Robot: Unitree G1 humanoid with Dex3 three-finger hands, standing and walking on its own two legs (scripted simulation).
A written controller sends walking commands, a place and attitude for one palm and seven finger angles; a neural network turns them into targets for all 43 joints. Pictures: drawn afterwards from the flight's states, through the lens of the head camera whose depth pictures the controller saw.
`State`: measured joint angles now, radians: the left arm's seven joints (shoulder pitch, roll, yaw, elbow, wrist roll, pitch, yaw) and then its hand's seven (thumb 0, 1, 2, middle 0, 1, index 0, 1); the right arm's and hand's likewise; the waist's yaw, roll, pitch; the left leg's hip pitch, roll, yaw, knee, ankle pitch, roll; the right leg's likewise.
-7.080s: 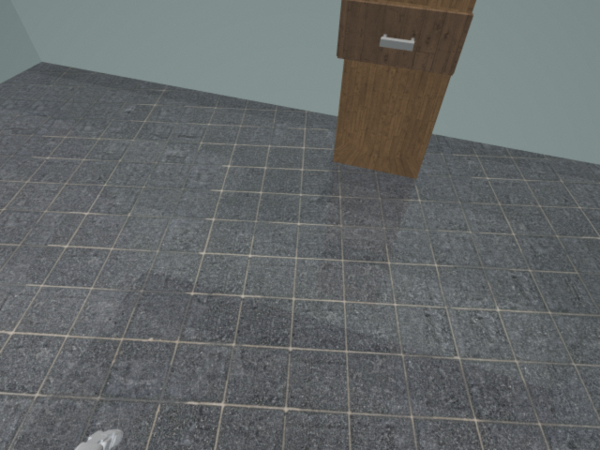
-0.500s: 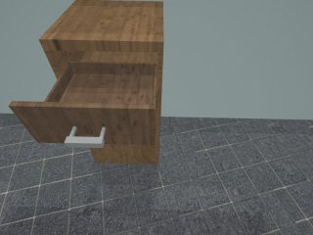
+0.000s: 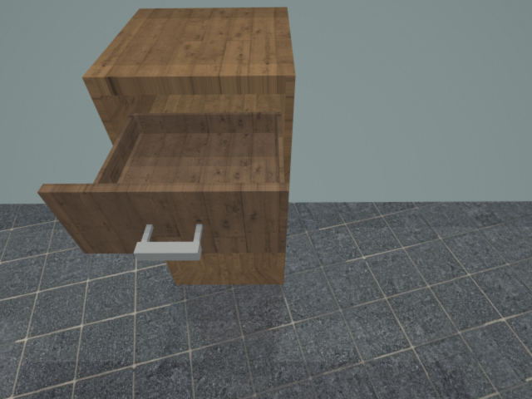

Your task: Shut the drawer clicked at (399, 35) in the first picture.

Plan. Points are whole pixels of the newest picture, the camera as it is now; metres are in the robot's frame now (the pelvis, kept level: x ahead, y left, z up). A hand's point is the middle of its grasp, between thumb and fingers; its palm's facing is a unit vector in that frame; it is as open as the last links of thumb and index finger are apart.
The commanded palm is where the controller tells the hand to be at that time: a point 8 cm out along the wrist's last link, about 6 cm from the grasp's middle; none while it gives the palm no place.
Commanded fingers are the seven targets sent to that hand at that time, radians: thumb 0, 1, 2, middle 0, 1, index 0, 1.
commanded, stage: look again from close up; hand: left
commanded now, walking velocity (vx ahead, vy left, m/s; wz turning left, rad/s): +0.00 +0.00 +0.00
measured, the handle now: (171, 240) +0.37 +0.19 +0.02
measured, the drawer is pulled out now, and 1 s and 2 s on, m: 0.30 0.30 0.30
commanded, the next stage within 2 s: shuffle to correct the standing spot in 0.06 s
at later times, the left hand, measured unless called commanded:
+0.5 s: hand out of the picture +0.00 +0.14 -0.18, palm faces +0.05 -0.98 -0.18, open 7.4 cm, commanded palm none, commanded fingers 0.00 0.90 0.90 -0.20 -0.30 -0.20 -0.30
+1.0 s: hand out of the picture +0.08 +0.15 -0.17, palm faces +0.05 -0.96 -0.27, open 7.3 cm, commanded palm none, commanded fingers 0.00 0.90 0.90 -0.20 -0.30 -0.20 -0.30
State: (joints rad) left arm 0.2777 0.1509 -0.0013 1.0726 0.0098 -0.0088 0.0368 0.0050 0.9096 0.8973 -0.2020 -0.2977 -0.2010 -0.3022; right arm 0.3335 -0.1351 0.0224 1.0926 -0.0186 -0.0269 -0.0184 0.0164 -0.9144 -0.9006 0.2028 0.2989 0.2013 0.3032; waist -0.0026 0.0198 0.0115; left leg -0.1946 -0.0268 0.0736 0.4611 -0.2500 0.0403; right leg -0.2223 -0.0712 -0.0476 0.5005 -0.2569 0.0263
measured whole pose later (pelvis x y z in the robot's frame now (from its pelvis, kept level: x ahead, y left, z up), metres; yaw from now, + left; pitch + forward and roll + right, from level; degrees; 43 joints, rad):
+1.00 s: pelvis +0.06 -0.04 +0.00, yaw +0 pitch +1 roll +1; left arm 0.24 0.18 0.02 1.05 0.01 -0.01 0.06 0.01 0.92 0.90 -0.20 -0.30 -0.20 -0.30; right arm 0.22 -0.16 -0.02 1.08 -0.01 0.00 -0.04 0.01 -0.92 -0.90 0.20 0.30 0.20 0.30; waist 0.00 0.00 0.05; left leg -0.18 0.02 0.10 0.50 -0.32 -0.01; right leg -0.20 -0.03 -0.07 0.55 -0.36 -0.01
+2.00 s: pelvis -0.02 +0.00 +0.00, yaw +1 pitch -1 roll +0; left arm 0.35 0.11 -0.01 1.09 0.02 0.00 0.03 0.01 0.91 0.90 -0.20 -0.30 -0.20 -0.30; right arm 0.29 -0.13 -0.01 1.12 -0.02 0.01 -0.01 0.01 -0.91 -0.90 0.20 0.30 0.20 0.30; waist 0.00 0.00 0.01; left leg -0.31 -0.04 0.06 0.45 -0.16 0.06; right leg -0.27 -0.01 0.01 0.51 -0.28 0.00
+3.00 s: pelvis +0.09 -0.02 +0.01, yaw -1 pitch +0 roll +1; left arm 0.26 0.17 0.03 1.02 0.01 0.01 0.05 0.02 0.92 0.90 -0.21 -0.30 -0.20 -0.30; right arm 0.23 -0.18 -0.03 1.04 -0.02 -0.02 -0.05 0.01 -0.91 -0.90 0.20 0.30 0.20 0.30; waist 0.00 0.01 0.06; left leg -0.18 -0.02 0.09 0.48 -0.23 0.06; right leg -0.26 -0.01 -0.01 0.71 -0.36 -0.01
